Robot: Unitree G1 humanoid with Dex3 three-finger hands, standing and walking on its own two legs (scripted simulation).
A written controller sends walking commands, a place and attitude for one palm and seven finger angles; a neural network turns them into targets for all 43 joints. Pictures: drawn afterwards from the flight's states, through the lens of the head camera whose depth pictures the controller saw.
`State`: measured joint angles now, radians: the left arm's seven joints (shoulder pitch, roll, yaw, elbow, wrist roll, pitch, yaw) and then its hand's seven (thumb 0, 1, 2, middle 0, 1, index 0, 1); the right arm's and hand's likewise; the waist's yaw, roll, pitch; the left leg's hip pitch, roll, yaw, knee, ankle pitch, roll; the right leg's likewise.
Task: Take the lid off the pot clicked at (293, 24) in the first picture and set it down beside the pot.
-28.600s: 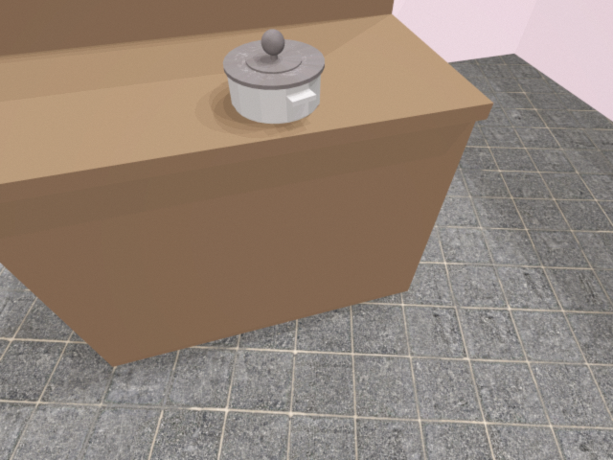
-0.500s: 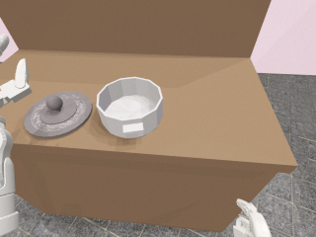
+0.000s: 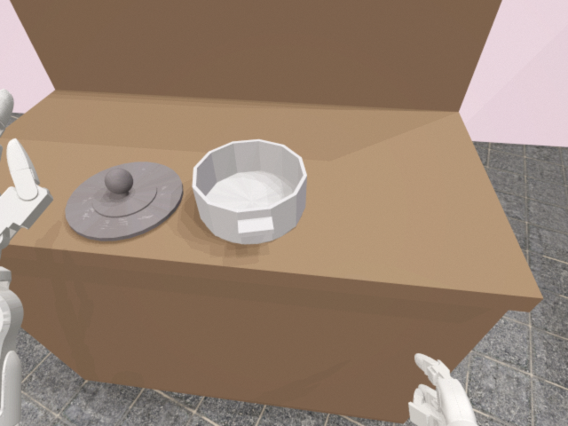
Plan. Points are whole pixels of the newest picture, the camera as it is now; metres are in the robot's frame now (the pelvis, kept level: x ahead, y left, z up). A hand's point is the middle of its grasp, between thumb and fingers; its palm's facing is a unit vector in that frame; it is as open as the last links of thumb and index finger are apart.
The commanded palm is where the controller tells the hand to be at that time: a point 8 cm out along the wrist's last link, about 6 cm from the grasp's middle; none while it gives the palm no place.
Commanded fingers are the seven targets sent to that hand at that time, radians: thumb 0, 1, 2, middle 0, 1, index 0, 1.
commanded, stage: draw the hand back to the body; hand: left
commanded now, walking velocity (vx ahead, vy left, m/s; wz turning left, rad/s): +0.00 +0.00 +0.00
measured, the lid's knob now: (119, 181) +0.45 +0.35 +0.09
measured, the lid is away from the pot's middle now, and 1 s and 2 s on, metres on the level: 0.23 0.23 0.23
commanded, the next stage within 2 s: step back with the hand held close in 0.48 s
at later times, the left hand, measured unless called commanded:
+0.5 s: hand (1, 263) +0.16 +0.25 +0.26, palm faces +0.48 -0.82 -0.31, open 7.4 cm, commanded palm +0.11 +0.29 +0.26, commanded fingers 0.00 0.90 0.90 -0.20 -0.30 -0.20 -0.30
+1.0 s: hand (18, 288) +0.16 +0.25 +0.23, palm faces +0.34 -0.79 -0.51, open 7.4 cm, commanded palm +0.09 +0.31 +0.26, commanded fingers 0.00 0.90 0.90 -0.20 -0.30 -0.20 -0.30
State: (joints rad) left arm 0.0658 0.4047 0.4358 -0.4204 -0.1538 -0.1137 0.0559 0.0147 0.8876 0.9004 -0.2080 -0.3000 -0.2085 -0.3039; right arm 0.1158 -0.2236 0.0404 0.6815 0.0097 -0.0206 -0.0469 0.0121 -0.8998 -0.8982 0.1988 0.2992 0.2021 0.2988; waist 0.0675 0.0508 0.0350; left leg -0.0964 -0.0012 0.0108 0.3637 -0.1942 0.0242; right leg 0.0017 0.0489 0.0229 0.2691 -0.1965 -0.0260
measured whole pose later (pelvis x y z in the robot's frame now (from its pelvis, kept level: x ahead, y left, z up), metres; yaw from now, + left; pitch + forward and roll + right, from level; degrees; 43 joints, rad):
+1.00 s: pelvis -0.04 +0.03 -0.01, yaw +0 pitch +1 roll -2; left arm 0.53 0.52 0.51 -0.81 -0.10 -0.19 0.11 0.02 0.89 0.90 -0.21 -0.30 -0.21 -0.30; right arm 0.18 -0.23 -0.02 0.53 0.03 0.07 -0.05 0.01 -0.90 -0.90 0.20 0.30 0.20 0.30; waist -0.01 0.01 0.03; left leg -0.34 -0.02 0.03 0.51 -0.19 0.07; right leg -0.25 0.02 0.03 0.44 -0.20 0.03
